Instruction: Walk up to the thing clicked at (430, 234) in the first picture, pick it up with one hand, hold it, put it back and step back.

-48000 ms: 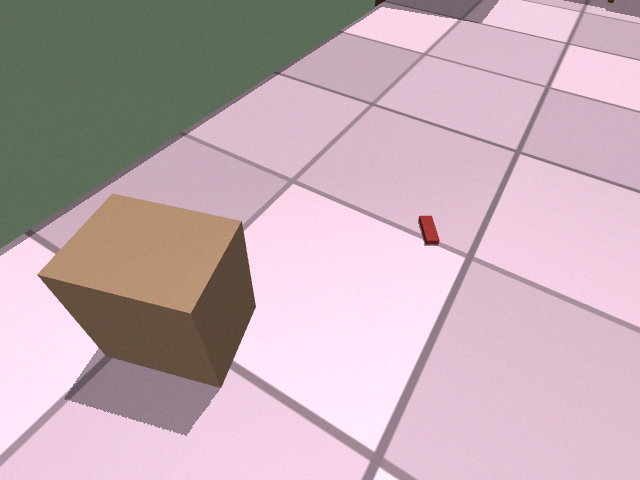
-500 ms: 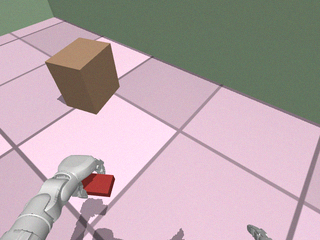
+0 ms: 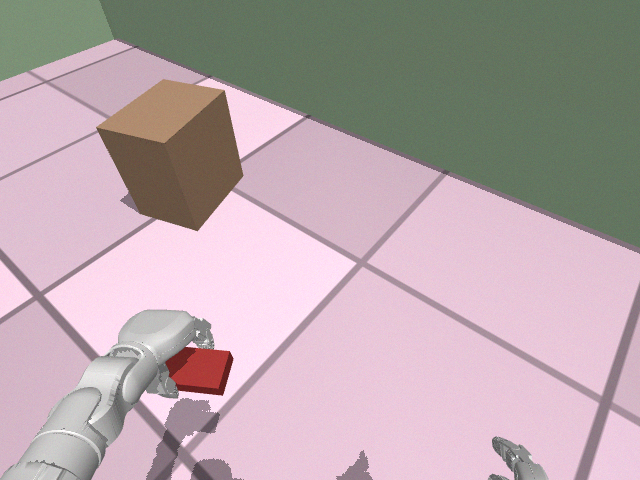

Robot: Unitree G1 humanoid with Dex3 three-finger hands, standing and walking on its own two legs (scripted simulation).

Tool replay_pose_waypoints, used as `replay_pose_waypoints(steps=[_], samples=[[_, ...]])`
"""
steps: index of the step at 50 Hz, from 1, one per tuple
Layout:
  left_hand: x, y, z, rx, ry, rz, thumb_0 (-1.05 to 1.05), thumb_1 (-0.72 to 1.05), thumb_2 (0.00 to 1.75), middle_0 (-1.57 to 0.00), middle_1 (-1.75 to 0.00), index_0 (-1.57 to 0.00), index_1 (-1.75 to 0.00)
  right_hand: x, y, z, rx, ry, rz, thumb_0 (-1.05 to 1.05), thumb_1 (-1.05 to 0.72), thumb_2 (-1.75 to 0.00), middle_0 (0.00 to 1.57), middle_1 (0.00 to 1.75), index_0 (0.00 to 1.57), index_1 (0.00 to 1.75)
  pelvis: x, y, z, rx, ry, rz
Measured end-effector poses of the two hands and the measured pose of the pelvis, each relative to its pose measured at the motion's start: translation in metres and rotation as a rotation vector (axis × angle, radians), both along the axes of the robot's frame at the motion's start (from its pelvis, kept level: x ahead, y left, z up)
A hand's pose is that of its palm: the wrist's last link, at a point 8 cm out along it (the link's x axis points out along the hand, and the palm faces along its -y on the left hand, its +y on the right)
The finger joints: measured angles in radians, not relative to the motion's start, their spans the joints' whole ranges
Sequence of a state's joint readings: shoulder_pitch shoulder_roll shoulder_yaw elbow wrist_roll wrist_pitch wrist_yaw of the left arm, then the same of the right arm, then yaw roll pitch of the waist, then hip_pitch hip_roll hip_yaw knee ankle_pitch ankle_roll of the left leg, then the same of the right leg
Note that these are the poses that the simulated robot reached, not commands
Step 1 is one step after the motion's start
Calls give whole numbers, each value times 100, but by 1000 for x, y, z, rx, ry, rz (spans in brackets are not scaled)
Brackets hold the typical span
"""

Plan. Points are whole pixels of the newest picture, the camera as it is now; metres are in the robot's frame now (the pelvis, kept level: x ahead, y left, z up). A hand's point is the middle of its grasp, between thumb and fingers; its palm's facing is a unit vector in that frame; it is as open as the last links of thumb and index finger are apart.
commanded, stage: hold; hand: left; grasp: from above
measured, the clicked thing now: (176, 367) +0.30 +0.23 -0.07
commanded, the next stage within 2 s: crouch in 0.38 s
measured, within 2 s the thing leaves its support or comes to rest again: neither
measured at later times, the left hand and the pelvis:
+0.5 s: hand (168, 356) +0.30 +0.23 -0.03, palm faces -0.48 -0.02 -0.88, open 8.4 cm; pelvis +0.01 +0.00 +0.00, yaw +0 degrees
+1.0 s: hand (186, 374) +0.32 +0.24 -0.15, palm faces -0.44 +0.06 -0.90, open 8.6 cm; pelvis -0.01 +0.00 -0.06, yaw +1 degrees
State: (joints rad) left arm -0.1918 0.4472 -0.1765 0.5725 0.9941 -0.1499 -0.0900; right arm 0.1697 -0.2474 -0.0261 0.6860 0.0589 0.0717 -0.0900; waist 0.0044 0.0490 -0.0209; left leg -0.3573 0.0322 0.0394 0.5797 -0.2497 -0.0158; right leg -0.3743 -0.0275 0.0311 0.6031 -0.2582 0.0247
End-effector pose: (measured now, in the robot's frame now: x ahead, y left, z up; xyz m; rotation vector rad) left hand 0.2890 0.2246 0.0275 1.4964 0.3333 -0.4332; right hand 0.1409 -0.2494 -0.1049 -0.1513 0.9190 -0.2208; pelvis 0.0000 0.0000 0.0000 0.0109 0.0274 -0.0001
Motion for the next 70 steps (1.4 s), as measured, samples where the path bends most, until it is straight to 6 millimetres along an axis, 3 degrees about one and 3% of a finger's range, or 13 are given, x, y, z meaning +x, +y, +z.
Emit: replay_pose_waypoints(steps=[29,36,43,49,62,70], samples=[[20,6,-3,2,-4,0,0,26,28,-77,-44,-82,-40,6,-1,-1,-7,57,-21,1,-91,-90,21,30,20,30,16,1,3,-3,15,2],[20,7,-20,1,-1,0,0,24,35,-75,-47,-79,-43,7,-2,-3,-6,70,-21,1,-90,-89,21,30,21,30,17,1,0,-3,42,5],[23,9,-61,35,-16,-28,-1,21,40,-74,-49,-78,-46,-5,-10,-23,-34,132,2,1,-90,-89,21,30,21,30,9,1,-21,-11,127,17],[36,14,-113,79,-34,-25,-1,21,41,-74,-50,-78,-47,-34,-21,-58,-70,212,2,0,-91,-89,21,30,21,30,-3,1,-55,-23,231,26],[81,21,-241,107,-76,-13,-1,21,40,-75,-48,-79,-45,-121,-29,-170,-137,401,-67,0,-91,-89,21,30,21,30,-31,10,-168,-53,461,20],[96,27,-318,101,-30,-1,-1,21,38,-76,-47,-80,-44,-149,-12,-236,-103,457,-64,0,-91,-89,21,30,21,30,-45,14,-229,-70,544,16]])
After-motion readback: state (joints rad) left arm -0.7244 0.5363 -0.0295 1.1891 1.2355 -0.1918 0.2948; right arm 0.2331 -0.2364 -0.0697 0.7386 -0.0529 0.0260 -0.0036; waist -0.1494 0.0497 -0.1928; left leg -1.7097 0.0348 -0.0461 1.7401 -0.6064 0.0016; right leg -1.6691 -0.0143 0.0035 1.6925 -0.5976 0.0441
